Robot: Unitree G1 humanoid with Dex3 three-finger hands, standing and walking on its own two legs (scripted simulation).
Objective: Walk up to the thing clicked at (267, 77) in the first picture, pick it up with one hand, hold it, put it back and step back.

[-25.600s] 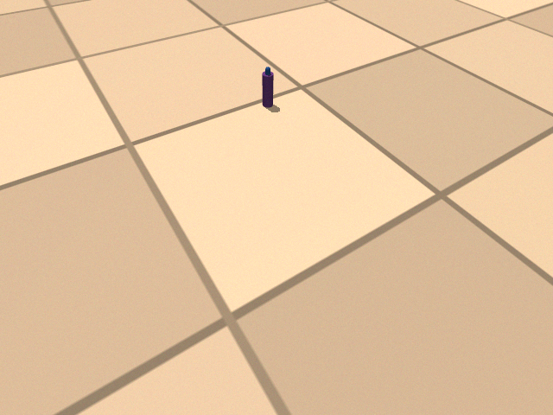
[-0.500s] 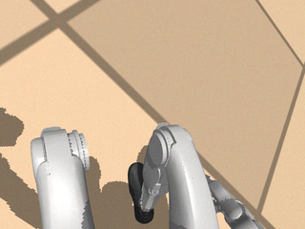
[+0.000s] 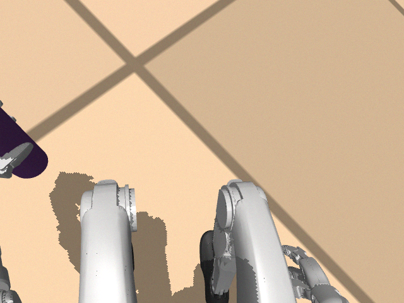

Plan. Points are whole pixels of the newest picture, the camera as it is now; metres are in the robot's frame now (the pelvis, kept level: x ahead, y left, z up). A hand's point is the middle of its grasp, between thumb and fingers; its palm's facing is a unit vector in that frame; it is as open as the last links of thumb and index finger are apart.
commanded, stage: hold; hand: left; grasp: from the side
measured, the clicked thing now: out of the picture +0.38 +0.33 -0.06
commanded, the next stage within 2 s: none
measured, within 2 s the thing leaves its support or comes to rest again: neither
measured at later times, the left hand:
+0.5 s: hand out of the picture +0.36 +0.29 +0.16, palm faces +0.37 -0.93 -0.07, open 9.9 cm
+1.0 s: hand out of the picture +0.36 +0.26 +0.30, palm faces +0.36 -0.93 -0.05, open 9.7 cm
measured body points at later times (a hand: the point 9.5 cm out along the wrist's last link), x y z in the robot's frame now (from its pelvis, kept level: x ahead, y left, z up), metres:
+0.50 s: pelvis +0.02 +0.00 +0.16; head +0.19 +0.05 +0.58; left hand +0.34 +0.34 +0.17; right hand +0.22 -0.24 +0.05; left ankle +0.08 +0.13 -0.32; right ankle +0.09 -0.12 -0.32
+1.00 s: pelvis +0.05 +0.01 +0.29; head +0.16 +0.05 +0.72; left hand +0.34 +0.31 +0.30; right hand +0.22 -0.22 +0.18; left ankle +0.08 +0.13 -0.32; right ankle +0.09 -0.12 -0.32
